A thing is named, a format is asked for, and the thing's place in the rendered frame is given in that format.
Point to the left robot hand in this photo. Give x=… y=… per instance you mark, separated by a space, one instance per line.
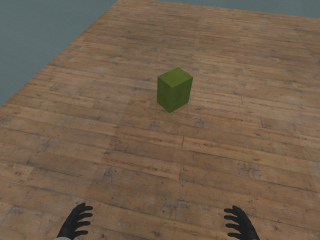
x=69 y=227

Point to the carton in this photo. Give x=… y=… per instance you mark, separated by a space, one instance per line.
x=173 y=89

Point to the right robot hand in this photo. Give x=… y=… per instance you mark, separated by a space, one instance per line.
x=245 y=226

